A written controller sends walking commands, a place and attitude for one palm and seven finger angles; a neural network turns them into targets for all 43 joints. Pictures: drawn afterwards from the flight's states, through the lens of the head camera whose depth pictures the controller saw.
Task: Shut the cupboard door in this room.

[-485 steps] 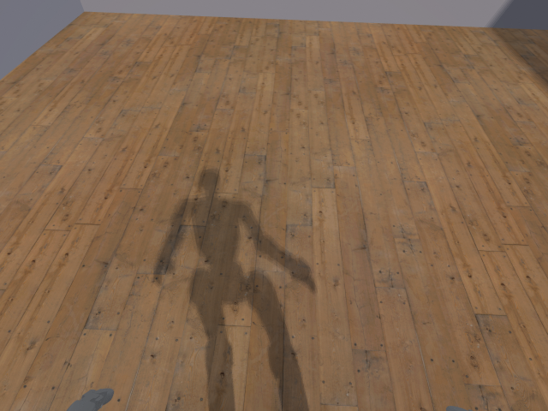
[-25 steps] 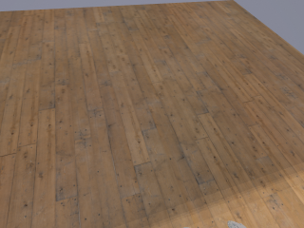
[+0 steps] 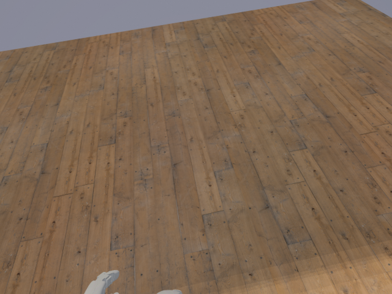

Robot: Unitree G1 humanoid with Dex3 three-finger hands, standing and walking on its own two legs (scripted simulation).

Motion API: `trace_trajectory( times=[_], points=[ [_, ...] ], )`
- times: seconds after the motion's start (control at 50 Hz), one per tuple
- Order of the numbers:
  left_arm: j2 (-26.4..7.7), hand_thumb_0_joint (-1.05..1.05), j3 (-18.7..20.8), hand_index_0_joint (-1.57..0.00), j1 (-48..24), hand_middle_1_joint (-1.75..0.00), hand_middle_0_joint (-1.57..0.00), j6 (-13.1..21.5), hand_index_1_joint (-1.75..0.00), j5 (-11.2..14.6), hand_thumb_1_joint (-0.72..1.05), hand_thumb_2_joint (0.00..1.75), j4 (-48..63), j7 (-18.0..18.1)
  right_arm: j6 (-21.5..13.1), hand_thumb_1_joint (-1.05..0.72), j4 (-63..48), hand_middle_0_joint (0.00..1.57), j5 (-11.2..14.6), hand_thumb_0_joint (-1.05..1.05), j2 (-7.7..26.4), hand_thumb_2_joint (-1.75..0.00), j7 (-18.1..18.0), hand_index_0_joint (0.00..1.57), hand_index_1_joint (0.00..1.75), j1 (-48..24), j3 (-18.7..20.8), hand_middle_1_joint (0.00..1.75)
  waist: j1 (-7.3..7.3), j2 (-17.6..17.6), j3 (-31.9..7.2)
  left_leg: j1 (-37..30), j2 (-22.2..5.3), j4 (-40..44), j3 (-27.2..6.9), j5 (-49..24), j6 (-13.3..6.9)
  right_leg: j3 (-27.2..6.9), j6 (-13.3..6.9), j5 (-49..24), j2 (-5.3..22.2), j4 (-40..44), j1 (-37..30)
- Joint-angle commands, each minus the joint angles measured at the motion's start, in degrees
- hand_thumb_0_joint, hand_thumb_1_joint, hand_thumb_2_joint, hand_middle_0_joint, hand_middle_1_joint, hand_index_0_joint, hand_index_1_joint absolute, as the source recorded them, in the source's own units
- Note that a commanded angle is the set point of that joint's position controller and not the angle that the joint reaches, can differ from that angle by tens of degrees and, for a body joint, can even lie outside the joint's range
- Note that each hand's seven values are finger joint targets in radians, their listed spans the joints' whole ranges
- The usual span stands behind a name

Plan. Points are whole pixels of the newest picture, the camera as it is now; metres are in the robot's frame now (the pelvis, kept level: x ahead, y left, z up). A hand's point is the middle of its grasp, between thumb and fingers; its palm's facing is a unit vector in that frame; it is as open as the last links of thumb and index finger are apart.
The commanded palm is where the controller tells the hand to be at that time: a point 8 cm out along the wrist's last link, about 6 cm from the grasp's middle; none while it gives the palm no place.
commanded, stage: turn or walk to find it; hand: left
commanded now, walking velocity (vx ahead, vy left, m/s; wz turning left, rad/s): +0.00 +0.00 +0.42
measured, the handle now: out of the picture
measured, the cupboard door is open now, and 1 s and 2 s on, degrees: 78 78 78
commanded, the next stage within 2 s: none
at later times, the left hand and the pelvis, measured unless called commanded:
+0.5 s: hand out of the picture -0.09 +0.24 -0.19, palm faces +0.30 -0.92 -0.23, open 7.4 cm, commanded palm none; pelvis -0.04 +0.03 -0.01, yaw +14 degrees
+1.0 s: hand out of the picture -0.04 +0.24 -0.14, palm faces +0.39 -0.89 -0.25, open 7.4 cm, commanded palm none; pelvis -0.08 +0.01 +0.01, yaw +24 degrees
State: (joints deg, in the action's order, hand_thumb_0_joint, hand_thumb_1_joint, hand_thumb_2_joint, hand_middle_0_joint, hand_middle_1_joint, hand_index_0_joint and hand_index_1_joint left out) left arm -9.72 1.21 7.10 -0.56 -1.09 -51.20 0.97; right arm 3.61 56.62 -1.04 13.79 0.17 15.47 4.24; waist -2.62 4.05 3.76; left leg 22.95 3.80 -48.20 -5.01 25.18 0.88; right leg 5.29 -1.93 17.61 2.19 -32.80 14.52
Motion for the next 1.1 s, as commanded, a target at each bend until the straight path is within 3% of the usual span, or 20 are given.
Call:
trace_trajectory(
  times=[0.0, 0.02, 0.08, 0.3, 0.36, 0.4, 0.42, 0.44, 0.46, 0.48, 0.52, 0.6, 0.84, 0.92, 0.98, 1.0, 1.02, 1.04, 1.06, 1.08],
  points=[
    [-10.5, 0.0, 3.0, -0.2, -1.2, -0.3, -0.2, 0.9, -0.3, 0.3, 0.9, 0.9, 4.0, 1.2, -0.2, -0.9, -2.9, 0.2, -0.5, 0.0, 4.7, -0.9, 0.5, 0.2, 0.3, 1.0, 1.9, 0.3, 0.7, -12.3, -0.3, 8.3, -4.4, -21.6, 0.1, -2.3, 1.5, -11.4, -3.9, -7.8, 16.2, 17.6, -0.9],
    [-9.6, 0.0, 2.7, -0.2, -0.7, -0.3, -0.2, 1.2, -0.3, 0.4, 0.9, 0.9, 3.7, 1.0, -0.2, -0.9, -2.4, 0.2, -0.5, 0.0, 4.0, -0.9, 0.6, 0.2, 0.3, 1.9, 1.7, 0.3, 0.5, -12.2, -0.5, 8.5, -4.3, -22.1, 1.0, -4.3, 2.0, -8.2, -3.2, -11.2, 14.6, 16.8, -2.0],
    [-9.4, 0.0, 2.7, -0.2, 3.1, -0.3, -0.2, 1.6, -0.3, 0.3, 0.9, 0.9, 2.3, 1.0, 0.0, -0.9, -2.0, 0.2, -0.3, 0.0, 4.0, -0.9, 0.7, 0.2, 0.3, 1.4, 1.6, 0.3, 1.63, -14.0, -0.8, 9.2, -5.1, -21.8, 1.9, -6.5, 3.2, -5.7, -3.0, -14.2, 14.4, 16.6, -4.7],
    [-13.5, 0.0, 4.0, -0.2, 10.6, -0.3, -0.2, 0.9, -0.3, -0.8, 0.9, 0.9, -1.6, 0.9, -0.9, -0.9, -4.1, 0.2, 0.5, 0.0, 2.4, -0.9, 0.5, 0.2, 0.3, -7.3, -0.1, 0.3, 5.82, -15.0, -4.2, 1.6, -6.0, 0.9, 7.9, 2.2, 2.9, -3.9, -6.7, -26.1, 18.9, 11.5, -10.4],
    [-14.1, 0.0, 4.3, -0.2, 9.3, -0.3, -0.2, 0.6, -0.3, -0.7, 0.9, 0.9, -2.1, 0.8, -1.5, -0.9, -4.0, 0.2, 0.7, 0.0, 2.7, -0.9, 0.2, 0.2, 0.3, -5.5, -0.3, 0.3, 4.5, -16.0, -6.2, -3.2, -5.6, 9.1, 9.4, 0.0, 2.0, -2.8, -6.1, -26.7, 19.4, 8.6, -10.0],
    [-13.6, 0.0, 4.3, -0.2, 7.9, -0.3, -0.2, 0.2, -0.3, -0.2, 0.9, 0.9, -2.0, 0.7, -2.2, -0.9, -3.3, 0.2, 0.6, 0.0, 3.6, -0.9, 0.3, 0.2, 0.3, -2.1, -0.1, 0.3, 1.85, -12.1, -7.5, -12.7, -5.7, 22.1, 9.4, -11.3, 1.1, 1.0, -1.9, -21.5, 17.5, 2.6, -4.9],
    [-11.7, 0.0, 4.0, -0.2, 8.4, -0.3, -0.2, -0.3, -0.3, 0.4, 0.9, 0.9, -1.5, 0.6, -2.9, -0.9, -3.0, 0.2, 0.4, 0.0, 7.2, -0.9, 0.3, 0.2, 0.3, -0.3, 0.5, 0.3, 0.66, -2.6, -9.0, -20.7, -11.4, 28.3, 2.0, -17.9, -1.0, 4.2, 1.5, -12.0, 13.7, -6.2, 3.2],
    [-8.0, 0.0, 2.9, -0.2, 7.6, -0.3, -0.2, -0.6, -0.3, 0.6, 0.9, 0.9, 0.7, 0.2, -3.1, -0.9, -3.3, 0.2, 0.0, 0.0, 12.7, -0.9, -0.1, 0.2, 0.3, 1.0, 1.8, 0.3, -0.19, 14.1, -7.2, -25.1, -25.1, 30.4, -15.7, -36.4, -7.0, 5.6, 6.1, 15.2, 5.8, -17.7, 18.0],
    [-8.6, 0.0, 2.5, -0.2, 4.2, -0.3, -0.2, -1.4, -0.3, 0.1, 0.9, 0.9, 1.4, 0.5, -2.4, -0.9, -2.5, 0.2, -0.1, 0.0, 14.3, -0.9, -0.4, 0.2, 0.3, 2.7, 2.1, 0.3, -1.49, 10.0, -6.6, -19.8, -28.2, 30.1, -14.8, -40.5, -11.4, 0.3, 5.6, 19.1, 5.0, -24.6, 16.4],
    [-8.7, 0.0, 2.8, -0.2, 3.0, -0.3, -0.2, -2.0, -0.3, 0.0, 0.9, 0.9, 0.9, 0.6, -2.4, -0.9, -2.5, 0.2, -0.3, 0.0, 12.5, -0.9, -0.8, 0.2, 0.3, 0.6, 1.5, 0.3, -0.63, 8.6, -4.5, -14.7, -25.5, 31.5, -11.7, -33.5, -11.2, -2.5, 5.3, 16.4, 5.7, -27.3, 14.9],
    [-9.6, 0.0, 3.4, -0.2, 2.8, -0.3, -0.2, -2.0, -0.3, -0.1, 0.9, 0.9, -0.6, 0.0, -2.6, -0.9, -4.0, 0.2, -0.2, 0.0, 9.9, -0.9, -1.5, 0.2, 0.3, -5.0, 0.6, 0.3, 1.27, 7.4, -0.6, -13.1, -20.5, 31.3, -9.2, -30.8, -9.6, -3.9, 5.6, 9.3, 5.2, -30.8, 17.4],
    [-9.3, 0.0, 3.3, -0.2, 5.9, -0.3, -0.2, -1.6, -0.3, 0.0, 0.9, 0.9, -2.3, -0.4, -3.4, -0.9, -4.7, 0.2, 0.3, 0.0, 9.0, -0.9, -1.4, 0.2, 0.3, -5.1, 0.2, 0.3, 2.62, 2.8, -3.2, -16.5, -16.3, 30.9, -5.1, -34.7, -8.1, -4.0, 6.9, 2.9, 4.0, -32.2, 16.5],
    [-7.6, 0.0, 3.0, -0.2, -1.5, -0.3, -0.2, -1.4, -0.3, 0.3, 0.9, 0.9, 1.7, 0.3, -3.0, -0.9, -4.0, 0.2, -0.4, 0.0, 8.6, -0.9, -1.3, 0.2, 0.3, 0.8, 1.4, 0.3, -0.13, 3.5, -5.1, -17.5, -17.1, 30.2, -16.0, -30.2, -11.5, -5.6, 6.9, 8.1, 1.9, -20.3, 13.9],
    [-6.8, 0.0, 2.7, -0.2, -0.2, -0.3, -0.2, -1.1, -0.3, 0.8, 0.9, 0.9, 2.1, 0.5, -2.5, -0.9, -4.2, 0.2, -0.7, 0.0, 8.7, -0.9, -1.2, 0.2, 0.3, 0.5, 1.7, 0.3, 0.59, 3.4, -7.0, -14.0, -15.8, 29.1, -18.8, -30.0, -11.2, -5.2, 5.7, 8.2, -0.4, -10.2, 6.6],
    [-7.3, 0.0, 2.9, -0.2, 3.7, -0.3, -0.2, -0.7, -0.3, 1.0, 0.9, 0.9, 1.1, 0.7, -2.3, -0.9, -4.4, 0.2, -0.4, 0.0, 8.3, -0.9, -0.8, 0.2, 0.3, -0.8, 1.9, 0.3, 2.51, 3.3, -7.3, -8.2, -12.8, 27.6, -18.4, -26.3, -9.0, -4.2, 4.8, 1.2, -1.6, 1.1, -2.3],
    [-7.8, 0.0, 3.2, -0.2, 5.8, -0.3, -0.2, -0.4, -0.3, 1.0, 0.9, 0.9, 0.5, 0.8, -2.2, -0.9, -4.7, 0.2, -0.1, 0.0, 7.6, -0.9, -0.7, 0.2, 0.3, -1.1, 1.8, 0.3, 3.71, 2.1, -8.1, -3.8, -11.2, 26.3, -17.3, -21.7, -7.1, -4.1, 4.4, -3.5, -0.7, 8.8, -9.1],
    [-10.5, 0.0, 3.8, -0.2, 7.6, -0.3, -0.2, 0.0, -0.3, 0.6, 0.9, 0.9, 0.3, 1.1, -2.0, -0.9, -5.0, 0.2, 0.2, 0.0, 5.3, -0.9, -0.4, 0.2, 0.3, -0.9, 1.6, 0.3, 4.35, -4.0, -8.5, 4.1, -7.6, 21.6, -13.5, -12.9, -4.0, -9.2, 2.6, -2.6, 5.2, 14.4, -16.8],
    [-15.2, 0.0, 4.8, -0.2, 8.1, -0.3, -0.2, 0.3, -0.3, -0.3, 0.9, 0.9, 0.7, 1.5, -2.1, -0.9, -6.2, 0.2, 0.5, 0.0, 2.1, -0.9, -0.3, 0.2, 0.3, -0.6, 1.1, 0.3, 5.06, -18.5, -7.2, 14.5, 0.0, 8.7, -2.8, 0.1, 0.0, -24.4, -2.8, 3.2, 19.5, 19.1, -20.0],
    [-16.0, 0.0, 4.5, -0.2, 5.8, -0.3, -0.2, 0.0, -0.3, 0.0, 0.9, 0.9, 2.1, 1.6, -1.7, -0.9, -6.6, 0.2, -0.2, 0.0, 4.8, -0.9, -0.5, 0.2, 0.3, -2.2, 1.9, 0.3, 5.18, -17.8, -4.8, 12.4, 0.2, -4.0, -0.4, 6.5, 0.6, -26.8, -7.1, 0.7, 26.0, 20.7, -8.9],
    [-13.7, 0.0, 4.4, -0.2, 1.9, -0.3, -0.2, -0.1, -0.3, 0.3, 0.9, 0.9, 3.1, 1.8, -0.8, -0.9, -5.7, 0.2, -0.5, 0.0, 5.9, -0.9, -0.2, 0.2, 0.3, -1.4, 2.4, 0.3, 3.21, -14.0, -2.7, 9.8, -2.0, -11.6, -2.0, 3.9, 0.4, -22.5, -7.7, 5.6, 24.1, 22.1, -1.6]
  ],
)
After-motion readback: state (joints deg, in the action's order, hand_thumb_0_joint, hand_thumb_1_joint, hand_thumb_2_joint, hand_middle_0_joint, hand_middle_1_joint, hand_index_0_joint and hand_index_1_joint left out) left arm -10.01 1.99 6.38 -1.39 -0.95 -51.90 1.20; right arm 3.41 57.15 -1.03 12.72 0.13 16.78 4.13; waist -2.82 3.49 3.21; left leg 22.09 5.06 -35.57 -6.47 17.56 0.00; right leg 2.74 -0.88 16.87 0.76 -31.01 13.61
